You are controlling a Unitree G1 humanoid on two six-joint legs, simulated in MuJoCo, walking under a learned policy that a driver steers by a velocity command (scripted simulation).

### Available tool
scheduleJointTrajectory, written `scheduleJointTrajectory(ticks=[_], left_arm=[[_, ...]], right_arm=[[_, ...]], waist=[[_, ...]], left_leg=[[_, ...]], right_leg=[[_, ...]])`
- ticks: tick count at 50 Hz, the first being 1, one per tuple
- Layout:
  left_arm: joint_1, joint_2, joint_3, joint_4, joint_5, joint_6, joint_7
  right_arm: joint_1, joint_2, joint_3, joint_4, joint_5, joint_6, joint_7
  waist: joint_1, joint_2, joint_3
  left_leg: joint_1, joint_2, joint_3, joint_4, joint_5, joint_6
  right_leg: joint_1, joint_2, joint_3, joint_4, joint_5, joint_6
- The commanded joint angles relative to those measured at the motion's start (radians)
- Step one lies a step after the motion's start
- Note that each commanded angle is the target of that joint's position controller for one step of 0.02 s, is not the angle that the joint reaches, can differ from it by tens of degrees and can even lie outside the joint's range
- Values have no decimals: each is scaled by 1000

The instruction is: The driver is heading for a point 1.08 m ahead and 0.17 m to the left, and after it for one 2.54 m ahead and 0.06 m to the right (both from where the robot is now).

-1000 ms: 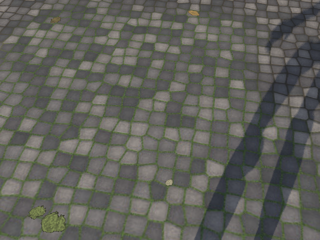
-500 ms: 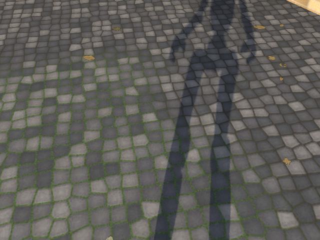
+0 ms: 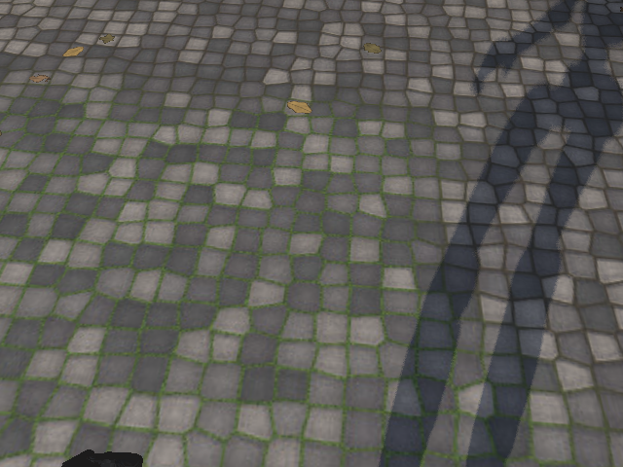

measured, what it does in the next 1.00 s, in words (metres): walks ahead, turning left: left foot, then right foot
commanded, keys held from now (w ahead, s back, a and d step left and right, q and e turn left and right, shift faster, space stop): s+q+shift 0.38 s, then w+q+shift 0.10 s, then w+shift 0.30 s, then w+e+shift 0.22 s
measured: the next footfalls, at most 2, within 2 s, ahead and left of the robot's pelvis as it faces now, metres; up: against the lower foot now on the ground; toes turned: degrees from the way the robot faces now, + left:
left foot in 0.26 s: +0.37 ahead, +0.09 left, +0.00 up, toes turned +13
right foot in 0.68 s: +0.45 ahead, -0.09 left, +0.00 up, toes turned +41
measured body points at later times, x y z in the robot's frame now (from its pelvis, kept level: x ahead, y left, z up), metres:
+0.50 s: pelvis +0.25 -0.01 +0.00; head +0.31 +0.04 +0.44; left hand +0.33 +0.31 -0.10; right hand +0.53 -0.19 -0.08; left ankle +0.33 +0.08 -0.73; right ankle +0.38 -0.16 -0.67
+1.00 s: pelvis +0.45 +0.04 +0.02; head +0.48 +0.03 +0.46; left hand +0.22 +0.22 -0.09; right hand +0.77 +0.00 -0.06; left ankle +0.43 +0.21 -0.69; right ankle +0.42 -0.12 -0.73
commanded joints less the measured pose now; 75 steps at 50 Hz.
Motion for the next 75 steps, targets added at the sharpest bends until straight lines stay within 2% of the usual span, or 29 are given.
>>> scheduleJointTrajectory(ticks=[1, 2, 3, 4, 7, 10, 12, 13, 14, 15, 18, 23, 31, 32, 33, 34, 35, 36, 39, 50, 53, 55, 56, 58, 63, 70, 73, 74, 75], left_arm=[[192, 72, 33, 30, -4, -12, 11], [199, 69, 30, 49, -18, -23, 7], [106, 52, 46, 30, -80, -39, 9], [59, 47, 43, 27, -88, -44, 12], [-62, 131, 67, 19, -78, -26, 37], [-34, 216, 93, 32, -99, -29, 48], [-56, 173, 80, 5, -125, -31, 30], [6, 68, 48, 13, -86, -21, 9], [170, 39, 26, 2, -51, -10, -4], [190, 141, 28, 4, -38, -2, -7], [59, 214, 49, -5, -51, 52, 28], [32, 126, 46, 0, -51, 50, 5], [34, 85, 42, -9, -73, -10, -22], [152, 90, 33, 46, -3, 26, -26], [260, 109, 44, 68, -3, 31, -20], [356, 182, 58, 88, 2, 21, -9], [259, 290, 78, 55, 12, 12, -7], [186, 294, 93, 42, 9, 17, -11], [136, 192, 66, 51, -35, 6, -25], [431, 178, 81, 203, -42, 20, -23], [347, 180, 83, 206, -60, 7, -25], [281, 54, 54, 109, -103, -32, -34], [243, 104, 56, 105, -81, -17, -25], [162, 99, 60, 111, -53, 4, -44], [46, 39, 46, 57, -26, 61, -93], [-123, 42, 8, -38, -33, 56, -123], [296, 159, 57, 75, -45, 51, -94], [466, 221, 91, 138, -42, 55, -71], [372, 293, 119, 134, -62, 72, -45]], right_arm=[[-156, -41, -2, -121, -32, 9, 21], [-154, -27, 0, -134, -32, 26, 22], [-133, -27, -7, -167, 74, 15, -9], [-173, -21, 5, -192, 81, 14, -13], [-232, -9, 22, -240, 27, -2, 16], [-51, -104, -19, -195, 25, 5, 53], [138, -216, -73, -160, 19, 26, 39], [91, -233, -72, -176, 22, 29, 10], [-46, -306, -58, -284, -42, 7, 3], [-96, -295, -52, -341, -52, -4, 17], [-309, -210, -40, -400, 18, 32, 1], [-331, -203, -39, -393, 31, 69, -53], [-266, -126, -10, -377, 15, 49, -37], [-305, -173, -26, -365, -60, 59, 5], [-362, -129, -18, -385, -59, 57, 12], [-400, -30, 7, -408, -42, 47, 3], [-375, 17, 29, -444, -16, 27, -4], [-363, -25, 22, -444, -27, 15, -1], [-291, -114, -1, -349, -47, 19, 23], [-552, -36, 53, -392, -31, -14, 34], [-268, -85, 29, -311, -35, -44, -8], [90, -276, -31, -247, -77, -41, -49], [32, -240, -26, -241, -68, -33, -53], [-67, -98, 11, -232, -61, -37, -44], [-42, -28, 30, -147, -24, -71, -30], [-65, -112, 15, -76, -21, -94, -36], [-129, -237, -20, -109, -35, -48, -49], [-137, -224, -17, -117, -41, -41, -43], [-137, -84, 18, -129, -49, -45, -18]], waist=[[120, -72, 69], [92, -127, 83], [77, -218, 89], [64, -211, 99], [35, -122, 100], [-40, -155, -80], [-141, -54, -179], [-84, 174, -123], [50, 292, -258], [5, 160, -472], [68, -68, -253], [105, 22, -160], [78, 167, -80], [130, 168, -73], [208, 86, -12], [255, -184, 39], [169, -229, 131], [118, -143, 143], [77, -90, 50], [218, -200, 89], [44, -143, -55], [-121, 214, -355], [-81, 163, -282], [-27, 47, -63], [46, 109, 108], [116, 44, 139], [339, 96, -138], [394, 33, -220], [289, -230, -127]], left_leg=[[-458, 116, 26, 106, 61, -25], [-454, 116, 43, 92, 28, -44], [-482, 141, 5, 84, 49, -64], [-496, 134, 31, 20, 70, -78], [-227, 79, 159, -407, 310, -117], [147, -45, 214, -507, 428, -72], [462, -41, 117, -594, 553, 20], [538, 40, 8, -656, 852, 69], [659, 310, -437, -565, 1453, 281], [714, 406, -584, -624, 1440, 363], [320, 257, -509, -754, 724, 237], [27, 50, -379, -874, -24, 139], [-70, 110, -408, -835, -328, 110], [-192, 63, -363, -812, -396, 72], [-331, 21, -305, -688, -395, 32], [-464, -110, -171, -321, -304, -21], [-643, -171, -114, -145, -141, -49], [-680, -88, -175, -79, 0, -47], [-513, -63, -121, -44, 179, -98], [-223, -19, 134, -600, 80, -130], [329, -20, 100, -736, 154, -73], [912, 459, -479, -828, -414, 40], [730, 505, -623, -880, -486, 68], [517, 399, -342, -904, -230, 46], [369, 314, 7, -1000, 215, 4], [228, 243, 366, -985, 1097, -52], [257, 294, 332, -418, 1462, -41], [91, 251, 323, -87, 1158, -59], [-198, 43, 315, 347, 9, -94]], right_leg=[[344, -297, 292, -332, 130, -109], [334, -303, 204, -281, 522, -107], [373, -251, 125, -257, 707, -97], [335, -254, 75, -282, 755, -92], [130, -178, -120, -295, 740, -64], [130, -168, -147, -64, 991, -24], [-6, -123, -125, 301, 581, 18], [-163, -2, -126, 599, -285, 63], [-333, 106, -6, 989, -530, 110], [-345, 91, 191, 1087, -432, 110], [-316, 30, 242, 896, -197, 82], [-135, 43, 168, 414, -44, 87], [76, 15, 88, 104, -13, 47], [182, 21, 16, 59, -54, 7], [296, 0, 30, -22, -89, -22], [319, -175, 327, -242, -395, -49], [265, -364, 744, -446, -637, -92], [199, -421, 910, -496, -741, -156], [183, -242, 499, -388, -384, -103], [251, -162, 418, -376, -32, -202], [65, -110, 340, -87, 451, -163], [-451, 63, 147, 509, -179, -103], [-518, 7, 130, 662, -162, -116], [-528, -75, 114, 689, -39, -110], [-607, -126, 86, 698, 42, -75], [-206, -9, -157, 274, 261, -158], [262, 104, -127, 254, 111, -219], [543, 111, -47, 175, 75, -242], [601, -21, 188, 90, -14, -275]])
